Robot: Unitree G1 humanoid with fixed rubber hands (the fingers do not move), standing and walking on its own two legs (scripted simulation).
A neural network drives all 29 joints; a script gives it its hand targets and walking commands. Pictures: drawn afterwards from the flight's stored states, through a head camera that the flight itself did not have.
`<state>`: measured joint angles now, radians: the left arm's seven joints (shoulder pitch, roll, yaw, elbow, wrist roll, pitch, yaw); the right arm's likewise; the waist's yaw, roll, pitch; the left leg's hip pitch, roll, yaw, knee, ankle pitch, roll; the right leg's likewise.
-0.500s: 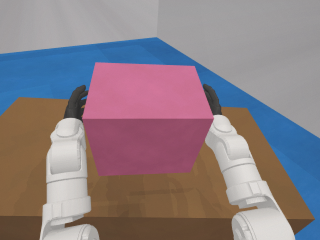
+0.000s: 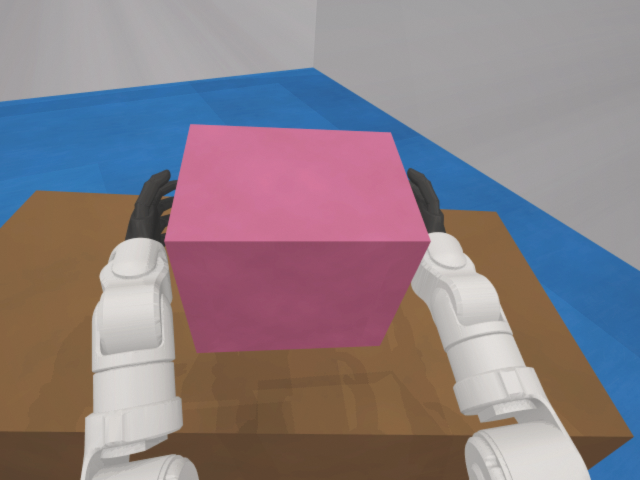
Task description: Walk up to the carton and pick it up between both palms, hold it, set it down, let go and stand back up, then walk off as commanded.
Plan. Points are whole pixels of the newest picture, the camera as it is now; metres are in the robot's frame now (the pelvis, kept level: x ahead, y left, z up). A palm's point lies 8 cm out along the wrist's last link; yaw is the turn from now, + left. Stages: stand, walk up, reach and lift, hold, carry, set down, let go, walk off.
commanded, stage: hold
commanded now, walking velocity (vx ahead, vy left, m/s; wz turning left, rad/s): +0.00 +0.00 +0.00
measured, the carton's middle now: (292, 244) +0.36 +0.01 +0.16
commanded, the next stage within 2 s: none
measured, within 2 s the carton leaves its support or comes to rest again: neither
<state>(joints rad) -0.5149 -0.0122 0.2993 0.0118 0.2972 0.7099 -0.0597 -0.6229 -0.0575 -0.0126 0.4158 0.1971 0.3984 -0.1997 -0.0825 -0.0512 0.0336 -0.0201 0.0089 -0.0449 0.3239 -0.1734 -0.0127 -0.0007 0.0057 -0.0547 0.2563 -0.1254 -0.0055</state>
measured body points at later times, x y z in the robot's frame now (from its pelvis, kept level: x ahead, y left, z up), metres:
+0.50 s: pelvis +0.00 +0.00 +0.00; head -0.04 +0.02 +0.45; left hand +0.36 +0.17 +0.18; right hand +0.37 -0.15 +0.18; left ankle +0.01 +0.12 -0.75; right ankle +0.02 -0.11 -0.75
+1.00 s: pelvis +0.00 +0.00 +0.00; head -0.04 +0.03 +0.45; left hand +0.37 +0.17 +0.18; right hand +0.37 -0.15 +0.18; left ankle +0.01 +0.12 -0.75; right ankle +0.02 -0.11 -0.75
